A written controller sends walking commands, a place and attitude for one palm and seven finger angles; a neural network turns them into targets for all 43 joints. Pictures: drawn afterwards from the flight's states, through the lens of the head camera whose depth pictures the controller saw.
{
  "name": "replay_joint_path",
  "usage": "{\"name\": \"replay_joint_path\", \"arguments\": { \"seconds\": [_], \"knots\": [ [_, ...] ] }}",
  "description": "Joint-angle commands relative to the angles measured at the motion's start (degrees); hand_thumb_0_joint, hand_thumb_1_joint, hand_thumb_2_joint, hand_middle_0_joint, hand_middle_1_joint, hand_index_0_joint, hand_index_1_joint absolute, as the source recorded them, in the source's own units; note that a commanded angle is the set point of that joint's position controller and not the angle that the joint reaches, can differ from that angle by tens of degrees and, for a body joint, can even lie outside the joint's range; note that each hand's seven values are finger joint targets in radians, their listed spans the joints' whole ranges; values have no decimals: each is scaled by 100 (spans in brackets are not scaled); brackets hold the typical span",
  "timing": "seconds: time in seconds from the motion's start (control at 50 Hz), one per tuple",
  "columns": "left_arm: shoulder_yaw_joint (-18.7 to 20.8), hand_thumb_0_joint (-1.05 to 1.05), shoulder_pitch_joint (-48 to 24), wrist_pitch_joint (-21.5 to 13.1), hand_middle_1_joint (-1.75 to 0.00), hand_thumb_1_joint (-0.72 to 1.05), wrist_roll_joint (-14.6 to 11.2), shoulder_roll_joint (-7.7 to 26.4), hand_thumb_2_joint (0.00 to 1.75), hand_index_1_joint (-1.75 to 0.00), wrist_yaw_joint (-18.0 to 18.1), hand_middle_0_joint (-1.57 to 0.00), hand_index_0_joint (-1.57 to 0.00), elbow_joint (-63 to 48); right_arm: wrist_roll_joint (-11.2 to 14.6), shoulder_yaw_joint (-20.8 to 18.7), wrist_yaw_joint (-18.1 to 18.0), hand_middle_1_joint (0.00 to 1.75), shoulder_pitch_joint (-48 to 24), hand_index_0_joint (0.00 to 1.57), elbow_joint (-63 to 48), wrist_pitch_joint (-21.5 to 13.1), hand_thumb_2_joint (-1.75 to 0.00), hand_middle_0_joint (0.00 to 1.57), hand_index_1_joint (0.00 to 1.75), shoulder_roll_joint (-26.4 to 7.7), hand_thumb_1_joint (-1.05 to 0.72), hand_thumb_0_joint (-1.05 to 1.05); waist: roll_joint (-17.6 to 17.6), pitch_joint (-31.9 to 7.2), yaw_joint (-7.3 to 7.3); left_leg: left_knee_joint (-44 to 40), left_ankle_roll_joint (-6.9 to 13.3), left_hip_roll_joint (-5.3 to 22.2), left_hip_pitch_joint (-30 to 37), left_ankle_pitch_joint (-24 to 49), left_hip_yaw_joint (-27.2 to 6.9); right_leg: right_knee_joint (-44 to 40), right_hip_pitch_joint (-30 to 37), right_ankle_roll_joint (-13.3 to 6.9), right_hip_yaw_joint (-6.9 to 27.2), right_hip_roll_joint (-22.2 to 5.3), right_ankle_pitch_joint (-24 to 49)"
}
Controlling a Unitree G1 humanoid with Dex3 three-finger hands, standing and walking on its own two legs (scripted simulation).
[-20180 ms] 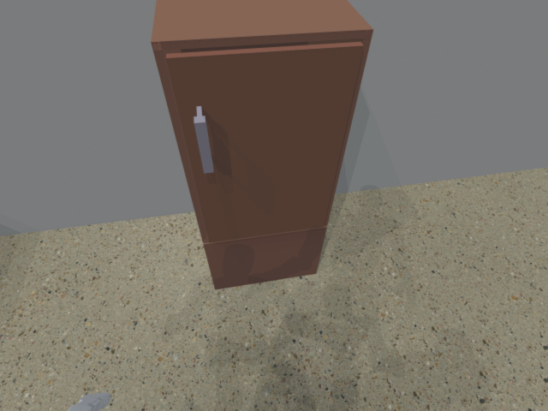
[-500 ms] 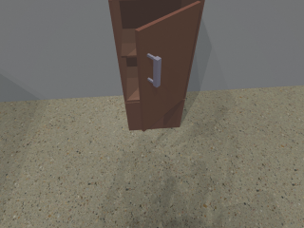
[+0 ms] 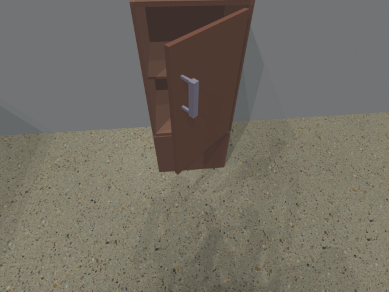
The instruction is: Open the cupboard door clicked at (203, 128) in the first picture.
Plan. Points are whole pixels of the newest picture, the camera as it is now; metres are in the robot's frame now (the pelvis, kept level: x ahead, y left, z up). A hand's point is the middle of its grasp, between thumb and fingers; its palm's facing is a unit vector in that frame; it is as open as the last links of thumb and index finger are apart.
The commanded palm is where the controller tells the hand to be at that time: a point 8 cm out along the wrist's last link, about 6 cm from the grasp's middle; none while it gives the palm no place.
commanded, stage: look to check the result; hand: left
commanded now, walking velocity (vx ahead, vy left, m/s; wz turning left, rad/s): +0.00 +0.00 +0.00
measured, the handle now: (188, 96) +0.67 +0.06 +0.01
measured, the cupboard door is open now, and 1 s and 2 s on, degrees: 42 42 42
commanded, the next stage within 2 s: walk to a spot facing it in 0.54 s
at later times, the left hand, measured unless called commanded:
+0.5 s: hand out of the picture +0.01 +0.17 -0.17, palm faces +0.04 -0.98 -0.21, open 7.4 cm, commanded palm none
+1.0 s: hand out of the picture +0.05 +0.18 -0.18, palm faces -0.07 -0.97 -0.23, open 7.4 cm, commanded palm none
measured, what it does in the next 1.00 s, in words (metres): stands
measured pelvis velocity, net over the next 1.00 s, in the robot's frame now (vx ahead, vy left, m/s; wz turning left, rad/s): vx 0.01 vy -0.01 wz -0.14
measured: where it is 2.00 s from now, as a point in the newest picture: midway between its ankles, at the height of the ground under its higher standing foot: outside the picture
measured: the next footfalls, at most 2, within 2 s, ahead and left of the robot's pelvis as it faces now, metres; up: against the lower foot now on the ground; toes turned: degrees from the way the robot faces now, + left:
left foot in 1.64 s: +0.11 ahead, +0.10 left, +0.00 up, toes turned -30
right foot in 1.96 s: -0.03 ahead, -0.16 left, +0.00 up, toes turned -44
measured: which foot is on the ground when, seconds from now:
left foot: down 0.00-1.00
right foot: down 0.00-1.00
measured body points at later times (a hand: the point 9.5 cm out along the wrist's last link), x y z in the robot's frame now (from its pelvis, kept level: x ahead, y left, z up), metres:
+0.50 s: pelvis +0.01 +0.00 +0.00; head +0.03 -0.01 +0.45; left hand +0.01 +0.23 -0.16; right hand +0.02 -0.23 -0.16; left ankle +0.04 +0.12 -0.74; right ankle -0.01 -0.09 -0.74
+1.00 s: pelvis +0.01 -0.01 -0.01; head +0.04 -0.02 +0.44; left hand +0.06 +0.24 -0.16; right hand +0.00 -0.25 -0.17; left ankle +0.04 +0.12 -0.74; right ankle -0.01 -0.09 -0.74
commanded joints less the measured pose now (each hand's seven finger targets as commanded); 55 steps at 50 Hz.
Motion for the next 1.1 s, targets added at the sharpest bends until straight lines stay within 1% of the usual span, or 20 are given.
{"name": "replay_joint_path", "arguments": {
  "seconds": [0.0, 0.02, 0.18, 0.2, 0.3, 0.46, 0.64, 0.7, 0.74, 0.8, 0.86, 0.92, 0.94, 0.96, 0.98, 1.0, 1.02, 1.04, 1.06, 1.08],
  "knots": [
    [120, 0, 433, -64, -30, 90, 3, 695, 90, -30, 28, -20, -20, -93, -13, -109, -60, 30, 273, 20, -139, -54, -90, 20, 30, -591, -90, 0, 44, 0, 52, -358, 160, 475, 46, 522, -362, -688, -159, -111, 604, -692, 163],
    [115, 0, 403, -56, -30, 90, 6, 674, 90, -30, 28, -20, -20, -76, -19, -110, -59, 30, 269, 20, -126, -46, -90, 20, 30, -558, -90, 0, -4, 91, 31, -374, 154, 472, 15, 477, -354, -710, -204, -106, 601, -704, 120],
    [104, 0, 518, -67, -30, 90, 2, 652, 90, -30, 28, -20, -20, -23, -11, -105, -77, 30, 303, 20, -107, -60, -90, 20, 30, -582, -90, 0, 11, -11, 30, -389, 167, 490, 119, 560, -352, -696, -129, -101, 630, -680, 265],
    [112, 0, 564, -79, -30, 90, 6, 680, 90, -30, 32, -20, -20, -25, 1, -114, -78, 30, 280, 20, -114, -61, -90, 20, 30, -620, -90, 0, -85, -31, 44, -369, 177, 496, 169, 573, -341, -711, -147, -106, 607, -684, 261],
    [114, 0, 571, -84, -30, 90, 7, 690, 90, -30, 33, -20, -20, -9, 2, -117, -82, 30, 251, 20, -111, -62, -90, 20, 30, -651, -90, 0, 58, 32, 43, -373, 171, 495, 157, 580, -339, -713, -153, -107, 623, -673, 287],
    [117, 0, 513, -102, -30, 90, 7, 740, 90, -30, 29, -20, -20, -19, -9, -126, -74, 30, 201, 20, -106, -74, -90, 20, 30, -662, -90, 0, -36, -2, 35, -391, 163, 502, 196, 622, -330, -732, -82, -106, 629, -709, 429],
    [123, 0, 419, -105, -30, 90, 5, 788, 90, -30, 24, -20, -20, -62, -19, -123, -73, 30, 129, 20, -117, -80, -90, 20, 30, -724, -90, 0, 82, 33, 39, -432, 153, 506, 180, 635, -335, -765, -43, -112, 663, -709, 473],
    [147, 0, 480, -27, -30, 90, 14, 657, 90, -30, 37, -20, -20, -102, -13, -137, -114, 30, 251, 20, -113, -20, -90, 20, 30, -569, -90, 0, -54, -28, 26, -197, 110, 570, 286, 666, -138, -592, -178, -114, 798, -689, 939],
    [241, 0, 402, 43, -30, 90, 27, 788, 90, -30, 22, -20, -20, -209, -21, -205, -142, 30, 287, 20, -171, 24, -90, 20, 30, -656, -90, 0, -86, 5, 11, -15, 86, 612, 152, 488, 22, -420, -247, -166, 920, -723, 1104],
    [374, 0, 326, 131, -30, 90, 57, 884, 90, -30, -21, -20, -20, -396, -25, -311, -168, 30, 234, 20, -379, 76, -90, 20, 30, -764, -90, 0, -133, -17, 8, 203, 83, 659, 41, 162, 172, -211, -503, -244, 1136, -703, 971],
    [444, 0, 210, 188, -30, 90, 72, 893, 90, -30, -74, -20, -20, -619, -40, -385, -185, 30, 206, 20, -571, 72, -90, 20, 30, -840, -90, 0, 42, -27, -13, 120, 159, 843, 30, -69, 76, 91, -829, -229, 1212, -535, 781],
    [466, 0, 155, 212, -30, 90, 88, 789, 90, -30, -127, -20, -20, -815, -47, -470, -203, 30, 210, 20, -728, 44, -90, 20, 30, -1062, -90, 0, 577, -171, -4, -259, 449, 1382, 171, -256, -413, 827, -1179, -82, 977, -142, 408],
    [471, 0, 152, 222, -30, 90, 96, 744, 90, -30, -147, -20, -20, -874, -53, -506, -205, 30, 205, 20, -783, 32, -90, 20, 30, -1166, -90, 0, 788, -242, 18, -456, 618, 1661, 87, -301, -658, 1306, -1189, -33, 830, -14, 109],
    [474, 0, 142, 243, -30, 90, 98, 695, 90, -30, -172, -20, -20, -943, -62, -533, -205, 30, 160, 20, -841, 13, -90, 20, 30, -1248, -90, 0, 1042, -221, 51, -654, 800, 1956, 4, -222, -817, 1877, -1289, 19, 633, 63, -685],
    [490, 0, 93, 269, -30, 90, 106, 646, 90, -30, -195, -20, -20, -1004, -83, -548, -195, 30, 114, 20, -909, -3, -90, 20, 30, -1270, -90, 0, 1210, -187, 56, -777, 966, 2163, -75, -17, -866, 2356, -1353, 62, 500, 27, -1303],
    [498, 0, 86, 280, -30, 90, 100, 615, 90, -30, -209, -20, -20, -1060, -84, -545, -191, 30, 60, 20, -968, -12, -90, 20, 30, -1260, -90, 0, 1099, -234, 82, -754, 1041, 2278, -155, 118, -832, 2559, -1271, 48, 535, -78, -1559],
    [505, 0, 152, 259, -30, 90, 98, 585, 90, -30, -228, -20, -20, -1084, -108, -546, -191, 30, -70, 20, -1034, -25, -90, 20, 30, -1272, -90, 0, 943, -256, 177, -508, 966, 2205, -259, 579, -610, 2255, -1076, 43, 553, -144, -1490],
    [518, 0, 399, 229, -30, 90, 92, 571, 90, -30, -238, -20, -20, -1044, -105, -539, -188, 30, -227, 20, -1096, -22, -90, 20, 30, -1277, -90, 0, 804, -351, 320, -48, 779, 2004, -323, 920, -241, 1614, -694, 45, 497, -151, -1042],
    [548, 0, 722, 192, -30, 90, 104, 692, 90, -30, -230, -20, -20, -951, -71, -548, -177, 30, -355, 20, -1161, 4, -90, 20, 30, -1255, -90, 0, 321, -415, 469, 695, 469, 1610, -566, 704, 189, 613, -197, 21, 583, -179, -4],
    [651, 0, 883, 121, -30, 90, 176, 1249, 90, -30, -160, -20, -20, -935, 11, -526, -154, 30, -356, 20, -1299, 43, -90, 20, 30, -918, -90, 0, -1450, -408, 465, 2069, -51, 680, -1481, -846, 901, -506, 319, -274, 2371, -1279, 1230]
  ]
}}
